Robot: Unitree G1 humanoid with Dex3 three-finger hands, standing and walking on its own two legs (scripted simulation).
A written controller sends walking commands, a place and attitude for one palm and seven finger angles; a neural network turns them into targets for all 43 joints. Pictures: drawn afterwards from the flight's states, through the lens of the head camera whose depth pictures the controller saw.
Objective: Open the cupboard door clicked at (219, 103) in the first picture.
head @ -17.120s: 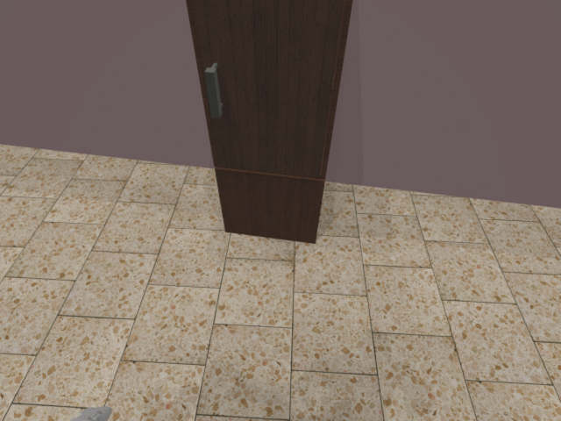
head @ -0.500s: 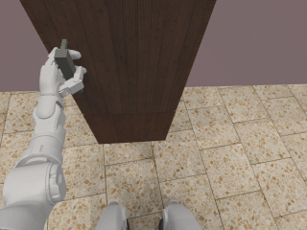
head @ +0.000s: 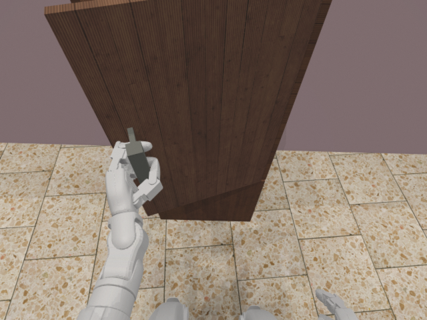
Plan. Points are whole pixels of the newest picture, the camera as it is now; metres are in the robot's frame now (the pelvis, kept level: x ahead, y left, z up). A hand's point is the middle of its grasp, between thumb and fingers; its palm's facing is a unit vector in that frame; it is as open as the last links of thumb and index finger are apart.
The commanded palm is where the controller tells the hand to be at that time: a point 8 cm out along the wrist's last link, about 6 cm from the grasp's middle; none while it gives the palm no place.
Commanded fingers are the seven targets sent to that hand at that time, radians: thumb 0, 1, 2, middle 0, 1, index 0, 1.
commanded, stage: pull the door open along its arc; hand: left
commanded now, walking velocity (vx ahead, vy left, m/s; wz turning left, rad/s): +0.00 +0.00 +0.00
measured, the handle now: (140, 161) +0.40 +0.16 +0.04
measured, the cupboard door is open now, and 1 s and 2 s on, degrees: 20 43 46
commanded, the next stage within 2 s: open thumb and fingers to let go in 0.42 s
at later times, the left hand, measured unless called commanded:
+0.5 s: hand (202, 238) +0.25 +0.03 +0.05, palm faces +0.28 -0.96 -0.03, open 6.4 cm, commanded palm +0.21 +0.07 +0.04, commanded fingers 0.00 0.90 0.90 -0.40 -1.35 -0.40 -1.35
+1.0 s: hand (199, 231) +0.26 +0.04 +0.05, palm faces +0.35 -0.94 -0.01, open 11.6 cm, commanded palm +0.21 +0.08 +0.04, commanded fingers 0.00 -0.50 0.30 -0.28 -1.05 -0.28 -1.05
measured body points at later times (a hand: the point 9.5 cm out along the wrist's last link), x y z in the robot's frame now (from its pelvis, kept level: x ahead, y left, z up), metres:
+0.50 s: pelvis +0.00 -0.04 +0.00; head +0.04 -0.06 +0.45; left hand +0.23 +0.08 +0.06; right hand +0.20 -0.23 -0.09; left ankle +0.01 +0.11 -0.67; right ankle -0.01 -0.11 -0.67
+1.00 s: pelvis +0.00 -0.05 +0.00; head +0.05 -0.07 +0.45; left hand +0.24 +0.08 +0.05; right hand +0.18 -0.26 -0.11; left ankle +0.01 +0.11 -0.67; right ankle -0.01 -0.11 -0.67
